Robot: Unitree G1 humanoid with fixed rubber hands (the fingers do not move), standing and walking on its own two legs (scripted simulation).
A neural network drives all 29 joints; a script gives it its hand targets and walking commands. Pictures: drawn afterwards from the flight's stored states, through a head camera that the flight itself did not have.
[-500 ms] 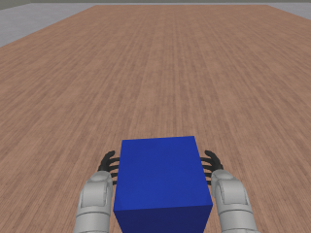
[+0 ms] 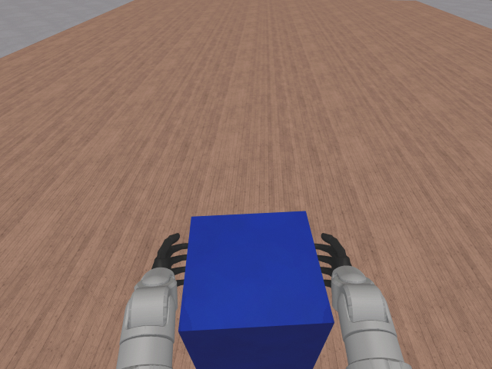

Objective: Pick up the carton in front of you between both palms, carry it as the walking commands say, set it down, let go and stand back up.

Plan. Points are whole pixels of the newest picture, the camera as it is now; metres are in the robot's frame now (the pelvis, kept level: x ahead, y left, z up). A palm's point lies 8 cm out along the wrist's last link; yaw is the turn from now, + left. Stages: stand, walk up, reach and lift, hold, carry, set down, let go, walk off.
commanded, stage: hold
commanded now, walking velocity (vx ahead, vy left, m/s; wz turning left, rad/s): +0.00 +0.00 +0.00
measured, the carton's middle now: (252, 297) +0.29 +0.01 -0.04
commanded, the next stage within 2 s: set down in 0.82 s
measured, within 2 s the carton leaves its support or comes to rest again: neither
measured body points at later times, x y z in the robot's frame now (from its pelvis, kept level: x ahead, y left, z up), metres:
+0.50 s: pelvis +0.02 +0.03 +0.01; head -0.01 +0.05 +0.46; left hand +0.32 +0.16 +0.03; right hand +0.30 -0.14 +0.04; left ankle +0.09 +0.10 -0.73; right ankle -0.01 -0.09 -0.73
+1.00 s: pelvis +0.00 +0.02 +0.00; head -0.04 +0.04 +0.45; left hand +0.32 +0.15 +0.03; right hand +0.30 -0.15 +0.03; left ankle +0.09 +0.10 -0.73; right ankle -0.01 -0.09 -0.73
